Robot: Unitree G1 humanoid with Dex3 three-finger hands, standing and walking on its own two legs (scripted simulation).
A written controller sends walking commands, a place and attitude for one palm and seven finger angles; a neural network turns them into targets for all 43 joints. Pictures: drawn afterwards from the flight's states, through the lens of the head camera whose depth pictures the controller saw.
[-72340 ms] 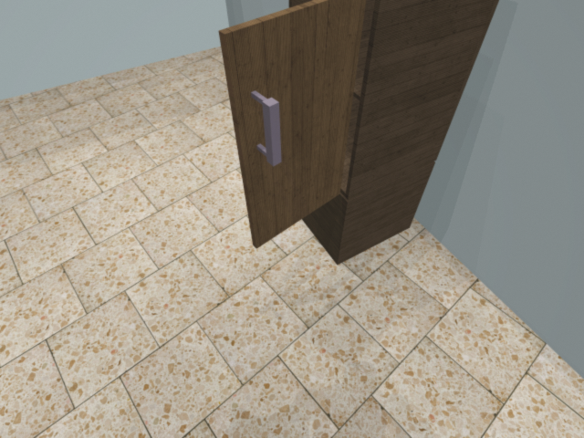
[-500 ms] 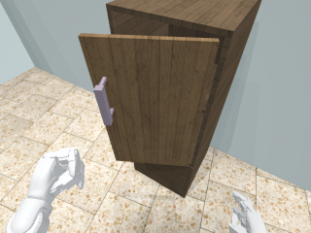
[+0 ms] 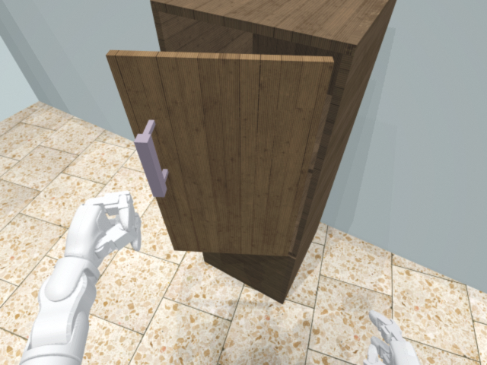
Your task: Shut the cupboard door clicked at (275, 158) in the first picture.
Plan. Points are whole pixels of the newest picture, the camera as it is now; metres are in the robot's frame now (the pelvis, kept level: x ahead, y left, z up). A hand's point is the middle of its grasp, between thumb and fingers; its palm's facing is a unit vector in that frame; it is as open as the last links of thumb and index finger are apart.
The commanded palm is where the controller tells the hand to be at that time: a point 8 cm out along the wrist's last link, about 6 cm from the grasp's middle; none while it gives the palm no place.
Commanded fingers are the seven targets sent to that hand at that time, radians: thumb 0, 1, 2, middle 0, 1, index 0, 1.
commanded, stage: bring the fist close to the handle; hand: left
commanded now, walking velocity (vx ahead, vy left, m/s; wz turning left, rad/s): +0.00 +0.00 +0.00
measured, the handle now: (155, 159) +0.45 +0.19 +0.09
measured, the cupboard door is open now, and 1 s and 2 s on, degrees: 26 26 6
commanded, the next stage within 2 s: push the door shut along its arc in 0.82 s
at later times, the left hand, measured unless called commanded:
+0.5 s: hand (153, 192) +0.37 +0.17 +0.09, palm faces -0.02 -1.00 -0.02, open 3.1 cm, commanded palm +0.34 +0.23 +0.10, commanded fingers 0.00 0.90 0.90 -1.30 -1.50 -1.30 -1.50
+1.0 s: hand (154, 194) +0.37 +0.17 +0.09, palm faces -0.03 -1.00 -0.03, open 3.1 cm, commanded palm +0.35 +0.22 +0.10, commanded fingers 0.00 0.90 0.90 -1.30 -1.50 -1.30 -1.50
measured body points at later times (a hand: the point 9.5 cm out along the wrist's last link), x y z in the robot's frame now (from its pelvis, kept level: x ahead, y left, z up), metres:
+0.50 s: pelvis +0.00 +0.01 +0.00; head +0.03 +0.01 +0.45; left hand +0.37 +0.23 +0.09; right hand +0.13 -0.24 -0.10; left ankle +0.04 +0.11 -0.71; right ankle -0.03 -0.10 -0.71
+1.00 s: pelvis +0.00 +0.01 +0.00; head +0.02 +0.00 +0.45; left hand +0.36 +0.23 +0.10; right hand +0.12 -0.25 -0.10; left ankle +0.04 +0.11 -0.71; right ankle -0.03 -0.10 -0.71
